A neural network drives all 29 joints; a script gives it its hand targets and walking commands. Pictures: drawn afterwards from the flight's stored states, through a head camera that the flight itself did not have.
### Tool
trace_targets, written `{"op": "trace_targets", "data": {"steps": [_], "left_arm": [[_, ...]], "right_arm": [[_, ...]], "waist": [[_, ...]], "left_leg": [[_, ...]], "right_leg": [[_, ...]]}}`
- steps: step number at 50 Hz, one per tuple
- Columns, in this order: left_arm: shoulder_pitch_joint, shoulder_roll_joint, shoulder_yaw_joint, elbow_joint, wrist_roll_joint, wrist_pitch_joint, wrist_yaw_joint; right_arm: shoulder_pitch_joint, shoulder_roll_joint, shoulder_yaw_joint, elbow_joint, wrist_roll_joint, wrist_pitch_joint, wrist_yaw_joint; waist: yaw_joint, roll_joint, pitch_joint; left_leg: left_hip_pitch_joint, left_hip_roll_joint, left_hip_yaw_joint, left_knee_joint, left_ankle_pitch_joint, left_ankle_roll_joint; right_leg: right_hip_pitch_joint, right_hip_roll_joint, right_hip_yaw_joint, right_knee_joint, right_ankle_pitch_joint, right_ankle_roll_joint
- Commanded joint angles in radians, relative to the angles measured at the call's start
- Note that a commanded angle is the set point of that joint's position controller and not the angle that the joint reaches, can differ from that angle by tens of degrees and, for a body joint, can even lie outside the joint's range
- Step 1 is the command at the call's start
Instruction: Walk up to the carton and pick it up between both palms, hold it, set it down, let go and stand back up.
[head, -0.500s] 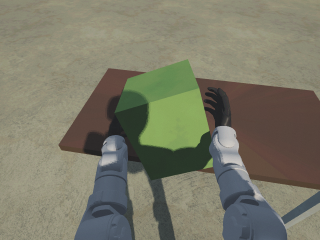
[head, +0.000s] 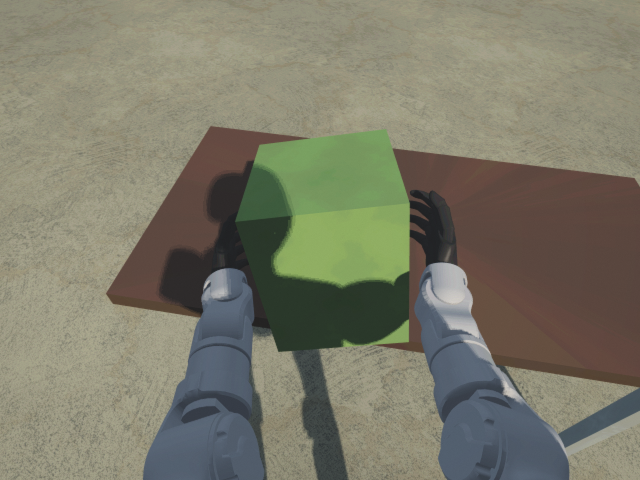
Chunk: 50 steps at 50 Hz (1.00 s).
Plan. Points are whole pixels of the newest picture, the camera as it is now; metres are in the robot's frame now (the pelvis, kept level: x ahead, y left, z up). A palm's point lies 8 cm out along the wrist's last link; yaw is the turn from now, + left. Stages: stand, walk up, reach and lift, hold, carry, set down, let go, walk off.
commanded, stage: set down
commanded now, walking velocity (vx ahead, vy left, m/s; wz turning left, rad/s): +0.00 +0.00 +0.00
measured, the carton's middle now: (332, 240) +0.45 +0.00 +0.02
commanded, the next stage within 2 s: none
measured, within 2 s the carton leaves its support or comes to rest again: neither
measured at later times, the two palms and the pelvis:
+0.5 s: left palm (247, 265) +0.39 +0.12 +0.03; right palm (450, 251) +0.39 -0.15 +0.08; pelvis +0.00 -0.01 +0.00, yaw +0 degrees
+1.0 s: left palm (255, 246) +0.42 +0.11 +0.04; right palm (456, 265) +0.38 -0.17 +0.05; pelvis -0.01 +0.00 +0.00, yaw -2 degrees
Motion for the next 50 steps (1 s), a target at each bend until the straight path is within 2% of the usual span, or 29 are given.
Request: {"op": "trace_targets", "data": {"steps": [1, 2, 3, 4, 5, 6, 9, 11, 13, 14, 16, 18, 21, 23, 24, 25, 27, 28, 31, 32, 37, 40, 41, 42, 45, 47, 48, 50], "left_arm": [[-0.827, -0.544, -0.45, -0.155, -0.04, -0.183, -0.143], [-0.825, -0.567, -0.471, -0.136, -0.054, -0.192, -0.136], [-0.823, -0.578, -0.488, -0.156, -0.055, -0.205, -0.128], [-0.826, -0.574, -0.478, -0.123, -0.051, -0.21, -0.124], [-0.803, -0.57, -0.47, -0.108, -0.042, -0.213, -0.121], [-0.804, -0.562, -0.453, -0.096, -0.04, -0.222, -0.124], [-0.793, -0.519, -0.414, -0.061, -0.025, -0.242, -0.129], [-0.79, -0.495, -0.369, -0.022, -0.024, -0.249, -0.144], [-0.787, -0.472, -0.331, 0.022, -0.016, -0.26, -0.158], [-0.8, -0.455, -0.311, 0.033, -0.006, -0.266, -0.164], [-0.817, -0.445, -0.3, 0.022, -0.001, -0.273, -0.165], [-0.837, -0.447, -0.302, 0.011, 0.002, -0.284, -0.163], [-0.865, -0.431, -0.286, 0.031, -0.002, -0.291, -0.163], [-0.863, -0.431, -0.27, 0.054, 0.013, -0.298, -0.16], [-0.859, -0.428, -0.25, 0.074, 0.01, -0.298, -0.163], [-0.875, -0.427, -0.255, 0.064, 0.01, -0.3, -0.164], [-0.906, -0.42, -0.258, 0.072, -0.002, -0.315, -0.159], [-0.918, -0.428, -0.274, 0.071, -0.01, -0.324, -0.155], [-0.923, -0.431, -0.263, 0.102, -0.003, -0.33, -0.142], [-0.911, -0.428, -0.244, 0.129, 0.012, -0.324, -0.14], [-0.938, -0.412, -0.21, 0.162, 0.007, -0.326, -0.149], [-0.931, -0.398, -0.181, 0.183, 0.026, -0.32, -0.143], [-0.931, -0.398, -0.177, 0.188, 0.023, -0.319, -0.144], [-0.941, -0.398, -0.177, 0.183, 0.025, -0.321, -0.139], [-0.932, -0.404, -0.173, 0.201, 0.04, -0.319, -0.124], [-0.916, -0.383, -0.141, 0.225, 0.055, -0.312, -0.125], [-0.913, -0.377, -0.137, 0.237, 0.059, -0.312, -0.125], [-0.878, -0.382, -0.116, 0.281, 0.069, -0.31, -0.127]], "right_arm": [[-0.608, 0.43, 0.356, -0.038, -0.075, -0.062, 0.136], [-0.63, 0.42, 0.358, -0.046, -0.079, -0.078, 0.136], [-0.631, 0.417, 0.361, -0.049, -0.077, -0.091, 0.135], [-0.653, 0.418, 0.373, -0.042, -0.076, -0.098, 0.137], [-0.644, 0.41, 0.373, -0.016, -0.08, -0.097, 0.139], [-0.647, 0.422, 0.38, -0.023, -0.09, -0.098, 0.136], [-0.644, 0.437, 0.388, -0.01, -0.102, -0.097, 0.135], [-0.654, 0.443, 0.378, -0.023, -0.118, -0.089, 0.131], [-0.634, 0.467, 0.363, 0.012, -0.126, -0.081, 0.134], [-0.619, 0.476, 0.35, 0.032, -0.136, -0.074, 0.136], [-0.603, 0.469, 0.325, 0.054, -0.134, -0.074, 0.143], [-0.596, 0.48, 0.321, 0.059, -0.14, -0.076, 0.145], [-0.618, 0.476, 0.286, 0.08, -0.148, -0.075, 0.149], [-0.601, 0.484, 0.257, 0.087, -0.17, -0.07, 0.149], [-0.608, 0.481, 0.246, 0.092, -0.177, -0.064, 0.152], [-0.617, 0.475, 0.236, 0.081, -0.178, -0.064, 0.153], [-0.639, 0.485, 0.222, 0.066, -0.198, -0.064, 0.158], [-0.642, 0.478, 0.212, 0.054, -0.211, -0.068, 0.158], [-0.647, 0.46, 0.189, 0.079, -0.234, -0.075, 0.164], [-0.632, 0.451, 0.163, 0.112, -0.243, -0.067, 0.166], [-0.632, 0.447, 0.11, 0.15, -0.27, -0.039, 0.181], [-0.65, 0.418, 0.082, 0.152, -0.286, -0.033, 0.192], [-0.661, 0.42, 0.085, 0.129, -0.277, -0.036, 0.195], [-0.67, 0.427, 0.093, 0.116, -0.269, -0.038, 0.198], [-0.683, 0.413, 0.079, 0.122, -0.265, -0.037, 0.203], [-0.689, 0.407, 0.069, 0.091, -0.271, -0.029, 0.208], [-0.698, 0.405, 0.06, 0.095, -0.275, -0.026, 0.212], [-0.716, 0.396, 0.072, 0.054, -0.272, -0.033, 0.219]], "waist": [[-0.015, 0.155, -0.708], [-0.025, 0.163, -0.747], [-0.018, 0.167, -0.786], [-0.013, 0.139, -0.771], [-0.01, 0.137, -0.773], [-0.006, 0.104, -0.794], [0.001, 0.065, -0.806], [0.01, 0.011, -0.788], [0.012, -0.005, -0.749], [0.003, -0.006, -0.711], [0.002, 0.051, -0.693], [-0.003, 0.074, -0.706], [-0.003, 0.065, -0.694], [-0.002, 0.095, -0.687], [-0.002, 0.078, -0.676], [-0.007, 0.091, -0.682], [-0.005, 0.078, -0.717], [-0.01, 0.104, -0.753], [-0.011, 0.095, -0.769], [-0.016, 0.115, -0.738], [-0.026, 0.086, -0.733], [-0.032, 0.1, -0.724], [-0.022, 0.091, -0.728], [-0.012, 0.11, -0.759], [-0.009, 0.121, -0.769], [0.007, 0.099, -0.783], [0.018, 0.114, -0.763], [0.029, 0.089, -0.792]], "left_leg": [[0.29, 0.008, 0.013, 0.088, 0.579, -0.074], [0.307, 0.021, -0.004, 0.102, 0.651, -0.079], [0.321, 0.028, -0.004, 0.122, 0.704, -0.083], [0.324, 0.028, -0.008, 0.129, 0.725, -0.083], [0.32, 0.027, -0.007, 0.127, 0.713, -0.084], [0.276, 0.019, -0.003, 0.119, 0.658, -0.071], [0.11, 0.002, 0.006, 0.081, 0.521, -0.045], [-0.005, -0.014, 0.01, 0.028, 0.371, -0.016], [-0.109, -0.02, 0.015, -0.009, 0.279, -0.001], [-0.128, -0.02, 0.014, -0.029, 0.238, 0.011], [-0.062, -0.015, 0.015, -0.023, 0.287, 0.003], [-0.026, -0.015, 0.02, -0.004, 0.311, -0.005], [0.008, -0.007, 0.026, 0.004, 0.311, -0.013], [-0.026, -0.011, 0.034, -0.001, 0.295, -0.016], [-0.04, -0.015, 0.032, -0.007, 0.264, -0.014], [-0.046, -0.013, 0.033, -0.011, 0.254, -0.014], [-0.043, -0.009, 0.032, -0.014, 0.216, -0.008], [-0.025, -0.008, 0.037, -0.007, 0.229, -0.009], [0.03, 0.008, 0.029, 0.027, 0.313, -0.028], [0.057, 0.009, 0.031, 0.035, 0.323, -0.033], [0.043, 0.011, 0.03, 0.033, 0.301, -0.029], [0.06, 0.013, 0.031, 0.026, 0.297, -0.025], [0.074, 0.012, 0.029, 0.029, 0.297, -0.02], [0.064, 0.01, 0.032, 0.035, 0.301, -0.023], [0.091, 0.015, 0.031, 0.049, 0.331, -0.035], [0.063, 0.016, 0.034, 0.038, 0.282, -0.019], [0.042, 0.013, 0.039, 0.034, 0.285, -0.02], [0.025, 0.013, 0.036, 0.04, 0.291, -0.01]], "right_leg": [[0.116, 0.019, -0.027, 0.058, 0.607, 0.048], [0.103, 0.021, -0.025, 0.069, 0.61, 0.041], [0.078, 0.026, -0.03, 0.066, 0.615, 0.036], [0.063, 0.032, -0.031, 0.065, 0.617, 0.04], [0.063, 0.029, -0.031, 0.061, 0.623, 0.033], [0.091, 0.022, -0.022, 0.067, 0.664, 0.039], [0.243, 0.005, 0.002, 0.119, 0.813, 0.051], [0.356, -0.017, 0.024, 0.138, 0.875, 0.073], [0.435, -0.034, 0.043, 0.163, 0.919, 0.079], [0.428, -0.043, 0.047, 0.168, 0.909, 0.085], [0.375, -0.043, 0.042, 0.158, 0.886, 0.079], [0.33, -0.04, 0.039, 0.143, 0.853, 0.074], [0.293, -0.028, 0.031, 0.14, 0.797, 0.07], [0.296, -0.034, 0.036, 0.139, 0.797, 0.068], [0.284, -0.036, 0.036, 0.136, 0.78, 0.072], [0.283, -0.036, 0.039, 0.135, 0.768, 0.07], [0.263, -0.036, 0.033, 0.135, 0.723, 0.072], [0.238, -0.036, 0.028, 0.137, 0.71, 0.07], [0.156, -0.018, 0.01, 0.133, 0.67, 0.058], [0.111, -0.018, 0.011, 0.121, 0.634, 0.058], [0.077, -0.013, 0.005, 0.109, 0.572, 0.055], [0.052, -0.015, 0.007, 0.105, 0.554, 0.056], [0.037, -0.013, 0.007, 0.1, 0.542, 0.052], [0.044, -0.012, 0.007, 0.102, 0.546, 0.052], [-0.011, -0.007, 0.003, 0.091, 0.506, 0.043], [-0.003, -0.01, 0.003, 0.089, 0.476, 0.047], [-0.008, -0.009, 0.007, 0.094, 0.483, 0.045], [0.016, -0.01, 0.007, 0.101, 0.51, 0.053]]}}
